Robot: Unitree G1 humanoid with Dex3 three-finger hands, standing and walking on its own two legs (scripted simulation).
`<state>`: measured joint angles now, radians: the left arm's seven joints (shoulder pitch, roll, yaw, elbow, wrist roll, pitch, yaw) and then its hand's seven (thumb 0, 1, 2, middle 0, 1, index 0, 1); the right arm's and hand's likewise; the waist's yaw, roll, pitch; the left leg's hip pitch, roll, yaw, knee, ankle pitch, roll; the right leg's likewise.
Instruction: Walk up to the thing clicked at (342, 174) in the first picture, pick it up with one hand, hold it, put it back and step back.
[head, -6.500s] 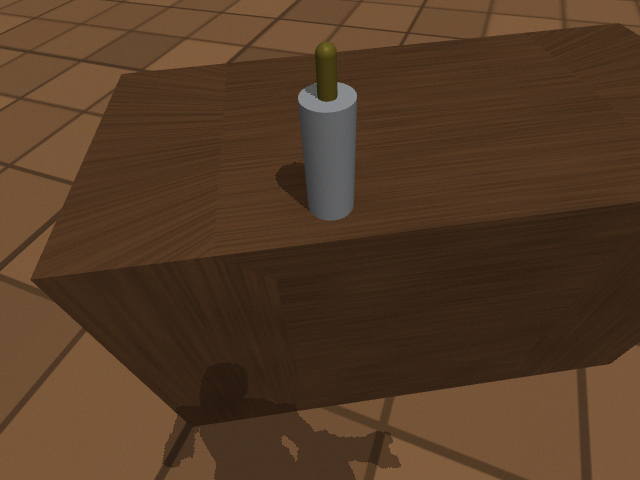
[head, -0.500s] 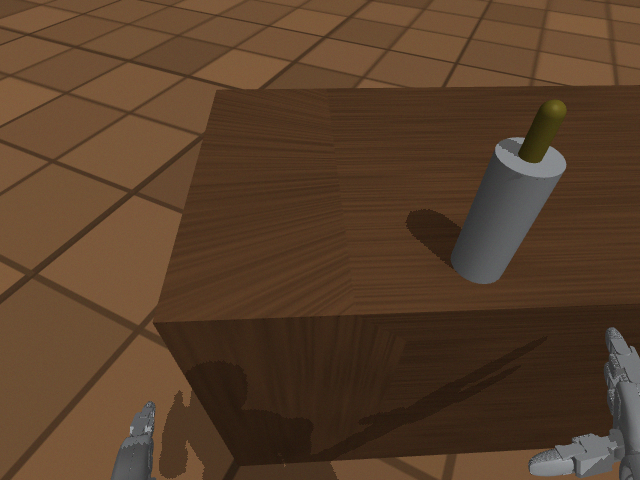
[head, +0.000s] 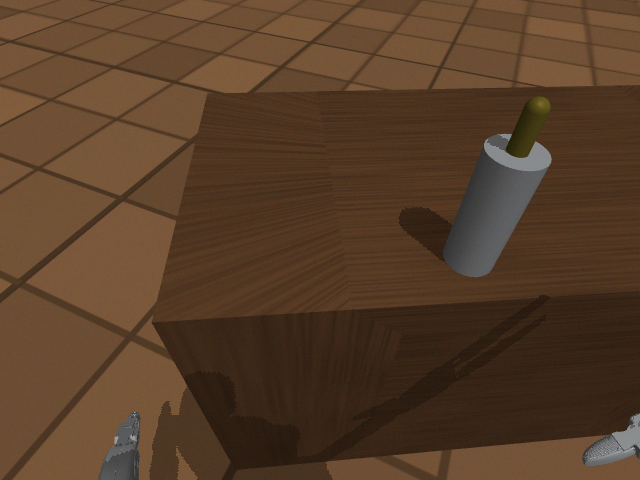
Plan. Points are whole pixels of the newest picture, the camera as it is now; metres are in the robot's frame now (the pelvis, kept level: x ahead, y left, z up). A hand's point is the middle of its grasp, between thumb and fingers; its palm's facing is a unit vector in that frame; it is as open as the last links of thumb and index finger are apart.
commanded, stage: rise first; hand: right
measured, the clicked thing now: (497, 192) +0.41 -0.22 +0.15
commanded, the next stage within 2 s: go down in 0.78 s
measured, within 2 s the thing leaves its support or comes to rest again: neither
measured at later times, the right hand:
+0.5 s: hand out of the picture +0.19 -0.28 +0.17, palm faces +0.43 +0.78 -0.45, open 17.7 cm
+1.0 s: hand out of the picture +0.19 -0.28 +0.20, palm faces +0.46 +0.76 -0.45, open 17.5 cm
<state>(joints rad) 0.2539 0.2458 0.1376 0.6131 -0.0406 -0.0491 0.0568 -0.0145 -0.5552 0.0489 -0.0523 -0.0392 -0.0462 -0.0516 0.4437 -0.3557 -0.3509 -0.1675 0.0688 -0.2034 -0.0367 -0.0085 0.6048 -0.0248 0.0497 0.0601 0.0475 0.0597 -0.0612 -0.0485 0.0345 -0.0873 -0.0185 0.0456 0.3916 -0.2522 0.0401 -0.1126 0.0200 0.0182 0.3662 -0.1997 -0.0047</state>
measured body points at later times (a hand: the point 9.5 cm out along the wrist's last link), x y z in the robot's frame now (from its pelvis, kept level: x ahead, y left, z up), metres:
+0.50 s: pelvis -0.01 -0.01 +0.00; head -0.01 +0.02 +0.45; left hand +0.15 +0.25 -0.10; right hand +0.16 -0.32 +0.20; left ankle -0.02 +0.09 -0.74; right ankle +0.00 -0.12 -0.74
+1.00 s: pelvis +0.00 -0.01 +0.00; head -0.01 +0.01 +0.45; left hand +0.16 +0.25 -0.09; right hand +0.16 -0.32 +0.22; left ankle -0.02 +0.09 -0.74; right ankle +0.00 -0.12 -0.74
